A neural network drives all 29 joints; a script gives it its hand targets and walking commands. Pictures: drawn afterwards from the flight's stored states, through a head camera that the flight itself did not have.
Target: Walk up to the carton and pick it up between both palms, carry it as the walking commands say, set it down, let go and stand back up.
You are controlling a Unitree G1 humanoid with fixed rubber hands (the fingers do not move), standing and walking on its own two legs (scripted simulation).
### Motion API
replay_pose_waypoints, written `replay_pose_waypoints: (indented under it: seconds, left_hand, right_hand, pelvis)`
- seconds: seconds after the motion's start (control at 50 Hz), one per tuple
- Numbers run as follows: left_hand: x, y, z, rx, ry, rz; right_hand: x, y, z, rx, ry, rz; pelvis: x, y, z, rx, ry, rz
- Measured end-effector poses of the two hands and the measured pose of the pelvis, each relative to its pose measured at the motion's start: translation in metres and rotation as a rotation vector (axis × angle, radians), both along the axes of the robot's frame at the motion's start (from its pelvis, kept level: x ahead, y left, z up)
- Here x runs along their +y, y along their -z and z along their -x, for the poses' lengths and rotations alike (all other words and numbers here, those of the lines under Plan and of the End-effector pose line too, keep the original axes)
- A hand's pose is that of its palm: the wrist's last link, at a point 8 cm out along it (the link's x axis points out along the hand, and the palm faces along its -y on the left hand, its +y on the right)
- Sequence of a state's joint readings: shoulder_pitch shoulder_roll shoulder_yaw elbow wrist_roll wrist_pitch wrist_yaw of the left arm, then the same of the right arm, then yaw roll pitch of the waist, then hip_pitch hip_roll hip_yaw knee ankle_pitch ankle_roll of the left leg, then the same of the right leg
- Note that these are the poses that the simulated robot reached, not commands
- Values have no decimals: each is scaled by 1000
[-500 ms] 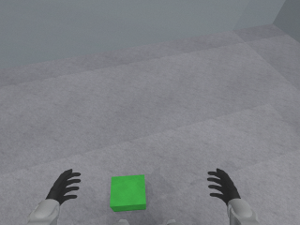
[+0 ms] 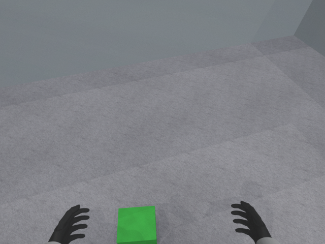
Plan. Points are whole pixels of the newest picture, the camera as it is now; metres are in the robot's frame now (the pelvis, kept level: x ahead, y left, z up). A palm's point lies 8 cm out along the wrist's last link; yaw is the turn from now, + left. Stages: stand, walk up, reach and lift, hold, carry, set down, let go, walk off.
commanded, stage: let go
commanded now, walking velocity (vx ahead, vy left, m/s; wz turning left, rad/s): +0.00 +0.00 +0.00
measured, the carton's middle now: (138, 226) +0.30 +0.13 -0.69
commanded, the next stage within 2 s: stand in 0.08 s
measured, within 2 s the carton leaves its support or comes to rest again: neither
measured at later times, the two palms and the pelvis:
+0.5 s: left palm out of the picture +0.12 +0.27 -0.08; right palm out of the picture +0.10 -0.27 -0.09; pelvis +0.00 +0.01 +0.00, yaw +0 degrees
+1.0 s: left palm out of the picture +0.07 +0.27 -0.10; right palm out of the picture +0.05 -0.27 -0.11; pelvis -0.01 +0.01 +0.00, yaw +0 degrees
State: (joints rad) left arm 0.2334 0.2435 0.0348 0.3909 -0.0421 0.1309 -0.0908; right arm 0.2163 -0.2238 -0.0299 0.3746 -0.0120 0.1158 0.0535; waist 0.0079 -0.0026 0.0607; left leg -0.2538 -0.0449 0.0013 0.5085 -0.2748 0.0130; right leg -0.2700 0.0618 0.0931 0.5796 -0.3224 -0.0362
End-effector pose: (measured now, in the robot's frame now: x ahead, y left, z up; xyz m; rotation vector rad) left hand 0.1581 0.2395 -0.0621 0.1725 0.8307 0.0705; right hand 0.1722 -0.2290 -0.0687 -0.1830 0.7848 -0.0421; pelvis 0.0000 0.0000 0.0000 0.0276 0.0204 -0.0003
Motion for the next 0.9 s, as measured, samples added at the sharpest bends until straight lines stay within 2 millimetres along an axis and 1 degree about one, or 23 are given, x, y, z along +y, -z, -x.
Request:
replay_pose_waypoints:
  seconds: [0.1,0.16,0.22,0.28,0.36,0.44,0.56,0.64,0.72,0.8,0.9]
  left_hand:
    - [2,0,-3,-6,2,2]
    - [6,3,0,-5,-14,-10]
    - [12,11,9,22,-47,-34]
    - [17,15,19,33,-73,-45]
    - [21,17,29,12,-93,-53]
    - [24,18,36,-17,-99,-55]
    - [28,20,44,-33,-102,-50]
    - [30,24,51,-16,-103,-48]
    - [31,28,58,4,-107,-46]
    - [32,32,64,23,-112,-45]
    - [32,37,73,51,-119,-44]
  right_hand:
    - [5,6,9,40,-1,-3]
    - [5,13,18,63,7,4]
    - [-6,20,28,90,44,25]
    - [-19,21,38,87,84,51]
    - [-34,19,51,67,131,81]
    - [-42,19,65,54,161,97]
    - [-41,24,87,75,174,102]
    - [-38,31,103,111,179,99]
    - [-35,36,114,142,178,95]
    - [-34,38,121,159,180,95]
    - [-36,39,122,160,181,100]
  pelvis:
    - [2,-1,-2,3,0,3]
    - [3,-1,-1,2,0,5]
    - [4,-1,-4,3,0,6]
    - [5,0,-6,5,0,7]
    - [6,0,-5,3,0,8]
    - [7,0,-3,-3,0,10]
    - [11,0,3,-14,1,15]
    - [13,1,5,-18,4,17]
    - [14,1,6,-20,5,17]
    - [14,1,8,-22,5,17]
    - [14,1,10,-25,5,17]
